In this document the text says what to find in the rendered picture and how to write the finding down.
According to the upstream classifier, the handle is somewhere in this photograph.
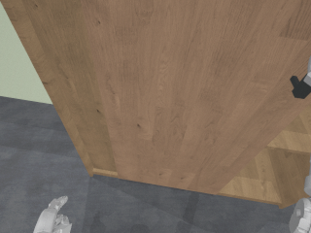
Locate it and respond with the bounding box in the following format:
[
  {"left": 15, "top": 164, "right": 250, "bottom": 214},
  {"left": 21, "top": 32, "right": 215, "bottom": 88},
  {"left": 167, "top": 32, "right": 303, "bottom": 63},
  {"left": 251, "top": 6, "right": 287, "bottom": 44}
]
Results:
[{"left": 290, "top": 73, "right": 311, "bottom": 99}]

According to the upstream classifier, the wardrobe door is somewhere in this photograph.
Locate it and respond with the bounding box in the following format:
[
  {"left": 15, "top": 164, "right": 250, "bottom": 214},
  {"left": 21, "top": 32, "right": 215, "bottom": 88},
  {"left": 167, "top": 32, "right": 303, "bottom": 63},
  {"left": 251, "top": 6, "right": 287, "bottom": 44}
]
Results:
[
  {"left": 81, "top": 0, "right": 311, "bottom": 195},
  {"left": 21, "top": 0, "right": 117, "bottom": 172}
]

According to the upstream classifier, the right robot upper arm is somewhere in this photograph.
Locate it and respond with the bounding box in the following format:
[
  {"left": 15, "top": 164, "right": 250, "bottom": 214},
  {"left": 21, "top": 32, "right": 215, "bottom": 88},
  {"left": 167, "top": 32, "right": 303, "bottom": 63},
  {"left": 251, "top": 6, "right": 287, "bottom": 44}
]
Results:
[{"left": 289, "top": 197, "right": 311, "bottom": 233}]

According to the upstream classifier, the robot left hand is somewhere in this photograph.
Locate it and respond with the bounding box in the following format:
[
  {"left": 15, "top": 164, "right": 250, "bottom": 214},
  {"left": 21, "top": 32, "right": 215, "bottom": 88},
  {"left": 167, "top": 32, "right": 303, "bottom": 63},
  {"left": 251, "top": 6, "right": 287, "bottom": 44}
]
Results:
[{"left": 33, "top": 195, "right": 72, "bottom": 233}]

